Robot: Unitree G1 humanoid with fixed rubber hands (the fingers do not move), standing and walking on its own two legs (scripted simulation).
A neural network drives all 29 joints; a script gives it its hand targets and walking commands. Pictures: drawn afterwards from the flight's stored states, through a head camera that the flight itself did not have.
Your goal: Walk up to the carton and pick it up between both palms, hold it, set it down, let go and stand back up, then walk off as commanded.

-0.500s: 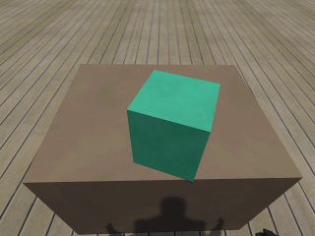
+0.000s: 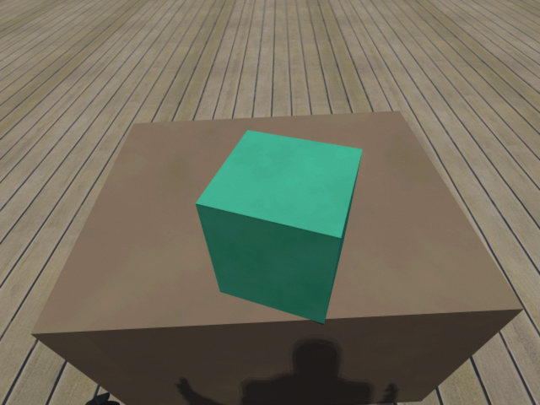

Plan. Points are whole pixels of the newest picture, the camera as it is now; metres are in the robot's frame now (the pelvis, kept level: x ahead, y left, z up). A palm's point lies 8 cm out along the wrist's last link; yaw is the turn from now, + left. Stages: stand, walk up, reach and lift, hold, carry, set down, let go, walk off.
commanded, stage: walk up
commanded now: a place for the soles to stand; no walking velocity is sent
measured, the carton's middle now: (285, 226) +0.43 +0.00 +0.02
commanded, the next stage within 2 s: reach and lift in 1.48 s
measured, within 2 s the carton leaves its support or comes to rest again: neither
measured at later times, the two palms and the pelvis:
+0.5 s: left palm out of the picture +0.13 +0.31 -0.07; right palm out of the picture +0.12 -0.28 -0.07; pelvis +0.03 +0.01 +0.01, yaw +0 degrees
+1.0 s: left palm out of the picture +0.14 +0.31 -0.06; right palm out of the picture +0.14 -0.27 -0.07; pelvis +0.03 +0.01 +0.01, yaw +0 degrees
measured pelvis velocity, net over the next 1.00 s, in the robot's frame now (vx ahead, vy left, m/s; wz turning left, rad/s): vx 0.03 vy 0.01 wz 0.00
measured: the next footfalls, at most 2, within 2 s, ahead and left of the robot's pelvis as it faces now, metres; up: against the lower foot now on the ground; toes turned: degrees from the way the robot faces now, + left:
none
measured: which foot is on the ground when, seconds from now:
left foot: down 0.00-1.00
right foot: down 0.00-1.00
